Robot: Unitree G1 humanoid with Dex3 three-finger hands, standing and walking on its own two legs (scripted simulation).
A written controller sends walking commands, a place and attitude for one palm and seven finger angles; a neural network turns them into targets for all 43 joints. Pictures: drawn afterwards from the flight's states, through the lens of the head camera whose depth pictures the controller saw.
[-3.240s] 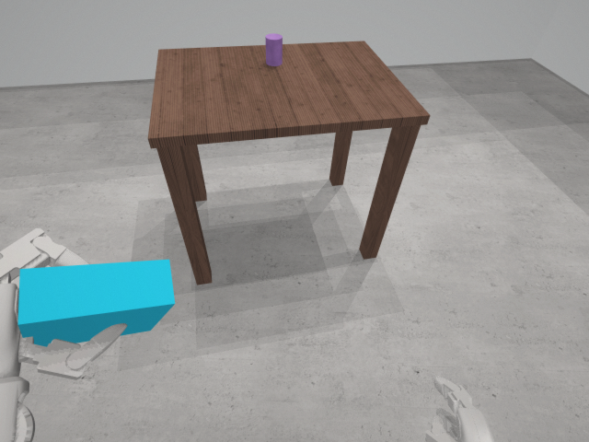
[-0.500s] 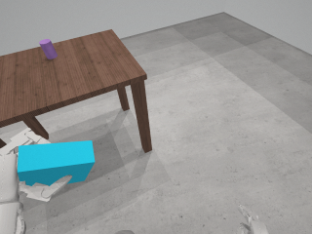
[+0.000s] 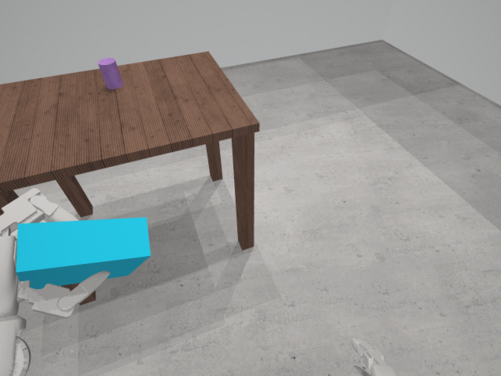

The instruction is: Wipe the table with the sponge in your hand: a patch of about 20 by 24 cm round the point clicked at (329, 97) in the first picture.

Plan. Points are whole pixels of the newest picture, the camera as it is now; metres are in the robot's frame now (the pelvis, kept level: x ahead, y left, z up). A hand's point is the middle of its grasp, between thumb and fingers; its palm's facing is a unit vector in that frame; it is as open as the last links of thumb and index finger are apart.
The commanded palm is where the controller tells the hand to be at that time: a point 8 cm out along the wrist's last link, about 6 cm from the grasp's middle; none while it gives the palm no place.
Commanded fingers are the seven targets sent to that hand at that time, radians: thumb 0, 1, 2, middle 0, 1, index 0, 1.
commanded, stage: take the last steps up to it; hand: left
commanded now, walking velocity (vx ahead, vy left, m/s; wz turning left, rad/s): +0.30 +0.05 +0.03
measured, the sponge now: (102, 252) +0.22 +0.20 +0.16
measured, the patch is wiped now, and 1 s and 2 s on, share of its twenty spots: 0.00 0.00 0.00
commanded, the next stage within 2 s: come to a stop and stand still in 1.76 s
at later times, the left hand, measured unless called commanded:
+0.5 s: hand (88, 192) +0.30 +0.25 +0.18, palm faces +0.43 -0.80 -0.41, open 9.2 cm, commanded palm +0.25 +0.29 +0.18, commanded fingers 0.00 0.10 1.30 -1.20 -1.60 -1.20 -1.60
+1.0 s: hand (143, 142) +0.43 +0.22 +0.16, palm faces +0.40 -0.77 -0.50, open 9.2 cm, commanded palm +0.37 +0.26 +0.18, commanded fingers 0.00 0.10 1.30 -1.20 -1.60 -1.20 -1.60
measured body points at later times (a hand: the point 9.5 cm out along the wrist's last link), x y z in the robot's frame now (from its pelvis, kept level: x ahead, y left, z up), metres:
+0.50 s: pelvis +0.09 +0.01 -0.01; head +0.11 +0.02 +0.44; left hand +0.27 +0.29 +0.20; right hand +0.24 -0.26 -0.08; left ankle +0.11 +0.13 -0.74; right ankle +0.05 -0.11 -0.73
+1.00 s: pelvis +0.21 -0.02 +0.00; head +0.26 -0.04 +0.44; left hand +0.40 +0.26 +0.19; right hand +0.38 -0.25 -0.12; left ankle +0.17 +0.12 -0.64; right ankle +0.23 -0.10 -0.74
